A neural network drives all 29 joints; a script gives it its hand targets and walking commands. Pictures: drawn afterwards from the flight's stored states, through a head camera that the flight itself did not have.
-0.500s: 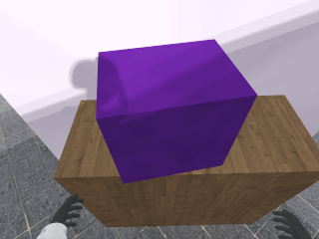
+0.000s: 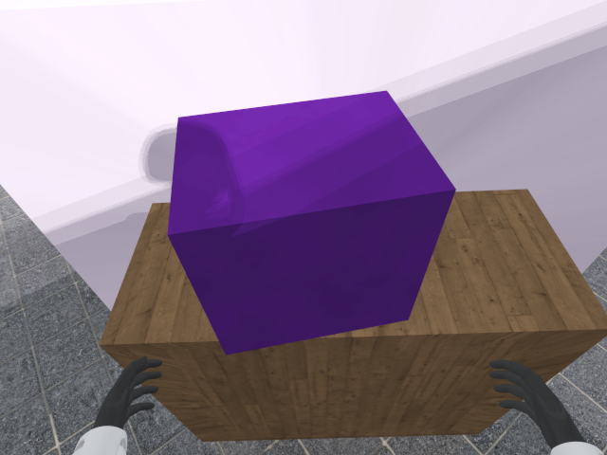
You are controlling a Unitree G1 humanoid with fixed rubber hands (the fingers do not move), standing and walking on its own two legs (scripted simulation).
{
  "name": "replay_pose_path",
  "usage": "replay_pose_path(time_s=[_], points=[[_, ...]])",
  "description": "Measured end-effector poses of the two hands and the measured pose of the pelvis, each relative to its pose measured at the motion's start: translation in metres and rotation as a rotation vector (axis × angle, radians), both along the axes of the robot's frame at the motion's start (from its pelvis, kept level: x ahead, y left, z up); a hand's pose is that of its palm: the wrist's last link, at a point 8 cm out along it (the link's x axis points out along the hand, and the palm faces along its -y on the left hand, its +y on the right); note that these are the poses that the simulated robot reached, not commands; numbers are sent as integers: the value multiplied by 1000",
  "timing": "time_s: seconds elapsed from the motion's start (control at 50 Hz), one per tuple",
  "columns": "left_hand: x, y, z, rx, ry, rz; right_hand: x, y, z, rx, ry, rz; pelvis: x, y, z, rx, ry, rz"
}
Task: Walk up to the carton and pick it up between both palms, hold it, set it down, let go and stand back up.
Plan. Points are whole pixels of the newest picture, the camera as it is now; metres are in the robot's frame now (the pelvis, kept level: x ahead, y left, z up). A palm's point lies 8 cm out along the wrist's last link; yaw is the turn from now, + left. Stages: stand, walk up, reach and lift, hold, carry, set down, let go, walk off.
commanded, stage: reach and lift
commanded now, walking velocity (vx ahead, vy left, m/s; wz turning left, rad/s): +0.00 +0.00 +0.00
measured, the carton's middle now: (303, 227) +0.43 +0.03 +0.06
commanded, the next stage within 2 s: none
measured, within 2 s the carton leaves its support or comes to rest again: neither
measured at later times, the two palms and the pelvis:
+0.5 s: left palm (124, 399) +0.19 +0.25 +0.01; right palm (543, 392) +0.21 -0.26 +0.01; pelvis +0.01 +0.00 +0.01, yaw +0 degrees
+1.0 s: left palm (141, 337) +0.25 +0.23 +0.06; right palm (529, 342) +0.25 -0.24 +0.05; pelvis +0.02 +0.00 +0.01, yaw +0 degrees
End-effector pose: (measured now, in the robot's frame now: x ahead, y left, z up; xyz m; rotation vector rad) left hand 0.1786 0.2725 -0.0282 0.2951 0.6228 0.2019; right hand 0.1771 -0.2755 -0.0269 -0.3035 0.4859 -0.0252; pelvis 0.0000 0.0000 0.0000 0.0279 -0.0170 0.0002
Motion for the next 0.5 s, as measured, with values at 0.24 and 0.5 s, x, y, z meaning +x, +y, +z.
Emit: replay_pose_path(time_s=[0.24, 0.5], points=[[14, -10, 21, -49, -125, -6, 21, 8, 17, 86, -58, -13, 12, 1, 5, -3, 42, 1], [14, -25, 42, -93, -268, -7, 28, 19, 41, 147, -175, 18, 15, 1, 6, -2, 49, 1]])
